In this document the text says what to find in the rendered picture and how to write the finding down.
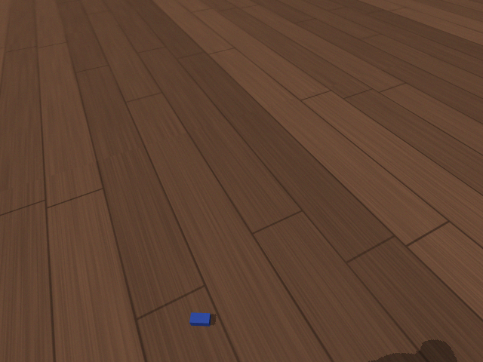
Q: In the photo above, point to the small box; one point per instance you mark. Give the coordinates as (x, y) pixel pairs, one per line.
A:
(200, 319)

